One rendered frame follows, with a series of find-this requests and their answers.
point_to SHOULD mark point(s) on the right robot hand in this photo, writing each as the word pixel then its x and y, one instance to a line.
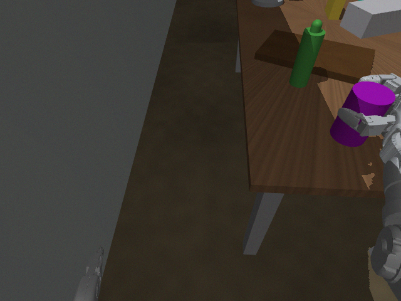
pixel 374 124

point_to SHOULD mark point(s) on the left robot hand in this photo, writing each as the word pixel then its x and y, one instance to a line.
pixel 88 288

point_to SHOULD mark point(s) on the right robot arm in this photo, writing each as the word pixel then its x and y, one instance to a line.
pixel 386 254

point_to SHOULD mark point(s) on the table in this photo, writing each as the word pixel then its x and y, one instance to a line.
pixel 288 143

